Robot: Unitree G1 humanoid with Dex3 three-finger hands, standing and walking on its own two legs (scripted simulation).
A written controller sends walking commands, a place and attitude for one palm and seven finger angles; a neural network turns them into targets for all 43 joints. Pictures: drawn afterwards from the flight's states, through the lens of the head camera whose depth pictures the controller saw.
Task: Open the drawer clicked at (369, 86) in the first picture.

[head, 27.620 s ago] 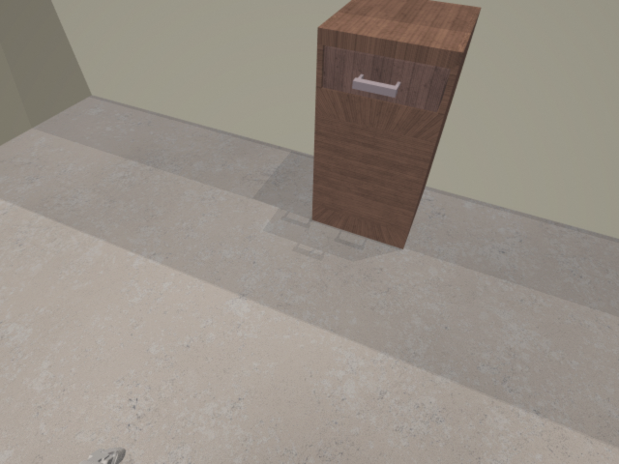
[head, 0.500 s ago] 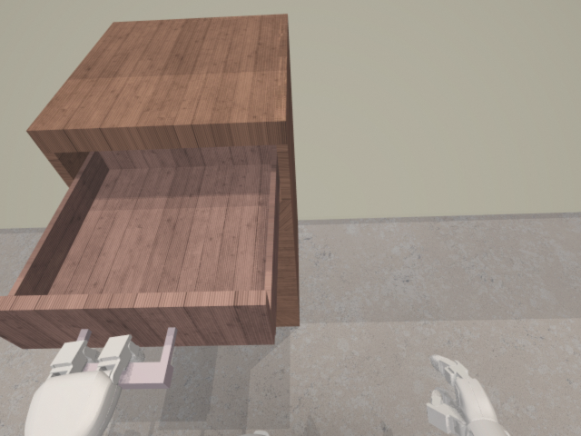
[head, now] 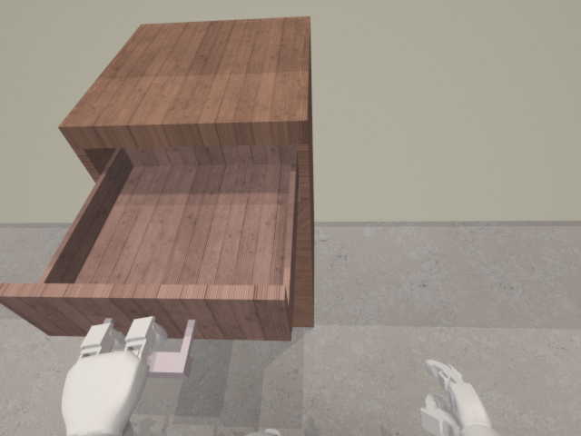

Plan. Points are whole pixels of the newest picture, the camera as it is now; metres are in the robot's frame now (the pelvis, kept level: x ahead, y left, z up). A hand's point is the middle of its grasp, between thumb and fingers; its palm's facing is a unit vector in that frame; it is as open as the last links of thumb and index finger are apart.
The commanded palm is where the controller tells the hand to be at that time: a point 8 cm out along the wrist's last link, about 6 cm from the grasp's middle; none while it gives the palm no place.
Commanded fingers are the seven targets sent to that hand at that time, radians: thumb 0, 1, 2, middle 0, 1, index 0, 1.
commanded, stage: lift the hand off the handle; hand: left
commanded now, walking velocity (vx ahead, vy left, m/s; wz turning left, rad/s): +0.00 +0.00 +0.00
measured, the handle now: (143, 345) +0.23 +0.23 +0.01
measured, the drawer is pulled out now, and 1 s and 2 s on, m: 0.30 0.30 0.30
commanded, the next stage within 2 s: draw the hand back to the body in 1.22 s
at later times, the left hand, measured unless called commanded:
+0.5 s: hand (102, 367) +0.18 +0.24 +0.07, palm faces +0.04 -0.11 -0.99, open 13.8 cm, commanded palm +0.15 +0.24 +0.13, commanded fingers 0.00 -0.50 0.30 -0.30 -1.20 -0.30 -1.20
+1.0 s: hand (76, 339) +0.19 +0.24 +0.14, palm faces +0.09 -0.14 -0.99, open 13.8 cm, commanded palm +0.15 +0.23 +0.20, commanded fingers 0.00 -0.50 0.30 -0.30 -1.20 -0.30 -1.20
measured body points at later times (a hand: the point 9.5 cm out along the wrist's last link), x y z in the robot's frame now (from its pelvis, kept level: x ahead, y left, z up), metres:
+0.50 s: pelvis +0.01 +0.00 +0.03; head +0.02 -0.03 +0.48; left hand +0.17 +0.24 +0.12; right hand +0.23 -0.21 -0.05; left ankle +0.01 +0.09 -0.67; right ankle -0.01 -0.07 -0.67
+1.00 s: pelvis +0.02 +0.02 +0.05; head +0.01 -0.03 +0.49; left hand +0.18 +0.24 +0.19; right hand +0.25 -0.18 -0.04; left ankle +0.01 +0.09 -0.67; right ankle -0.01 -0.07 -0.67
